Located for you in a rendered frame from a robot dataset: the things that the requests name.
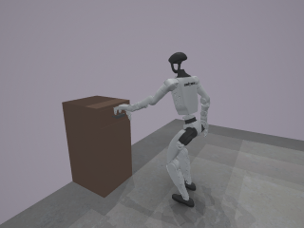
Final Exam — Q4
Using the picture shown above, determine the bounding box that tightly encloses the robot head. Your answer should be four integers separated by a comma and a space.
168, 52, 191, 78

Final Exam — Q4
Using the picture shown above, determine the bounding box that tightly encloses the right robot upper arm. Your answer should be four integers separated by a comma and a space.
192, 76, 210, 105

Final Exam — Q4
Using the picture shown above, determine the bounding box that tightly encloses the left robot hand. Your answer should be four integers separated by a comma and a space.
113, 104, 132, 121

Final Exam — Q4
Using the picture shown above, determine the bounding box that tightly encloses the left robot upper arm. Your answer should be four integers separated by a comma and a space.
150, 78, 179, 105

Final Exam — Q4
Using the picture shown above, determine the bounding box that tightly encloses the robot left forearm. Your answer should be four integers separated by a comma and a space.
126, 95, 153, 112

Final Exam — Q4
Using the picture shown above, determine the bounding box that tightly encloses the cabinet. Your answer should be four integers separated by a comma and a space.
62, 95, 132, 198

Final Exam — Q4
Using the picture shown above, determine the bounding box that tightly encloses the handle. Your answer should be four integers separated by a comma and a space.
111, 113, 125, 119

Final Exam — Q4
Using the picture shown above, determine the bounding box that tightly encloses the drawer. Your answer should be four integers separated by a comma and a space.
99, 104, 128, 128

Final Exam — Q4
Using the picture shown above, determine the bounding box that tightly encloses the right robot hand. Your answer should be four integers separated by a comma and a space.
199, 121, 209, 138

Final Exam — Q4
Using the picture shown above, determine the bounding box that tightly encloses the robot right forearm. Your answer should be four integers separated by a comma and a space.
200, 101, 210, 123

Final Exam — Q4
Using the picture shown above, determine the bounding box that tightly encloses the left robot foot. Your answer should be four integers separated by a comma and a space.
172, 194, 195, 208

